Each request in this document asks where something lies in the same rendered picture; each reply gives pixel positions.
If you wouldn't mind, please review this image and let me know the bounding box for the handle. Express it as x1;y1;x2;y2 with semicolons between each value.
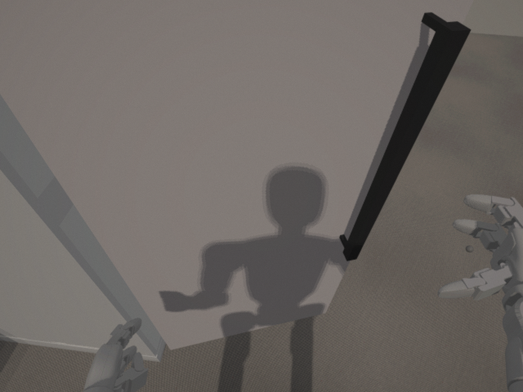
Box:
339;12;471;261

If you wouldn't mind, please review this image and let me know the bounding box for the robot right hand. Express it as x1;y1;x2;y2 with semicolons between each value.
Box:
438;194;523;301

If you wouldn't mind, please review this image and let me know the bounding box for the robot left hand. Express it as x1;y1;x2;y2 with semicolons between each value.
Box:
83;318;149;392

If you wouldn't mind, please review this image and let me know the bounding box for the right robot forearm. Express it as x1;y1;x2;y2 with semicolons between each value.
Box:
502;283;523;392

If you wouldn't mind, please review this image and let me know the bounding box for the fridge door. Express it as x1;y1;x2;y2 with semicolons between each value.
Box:
0;0;474;350

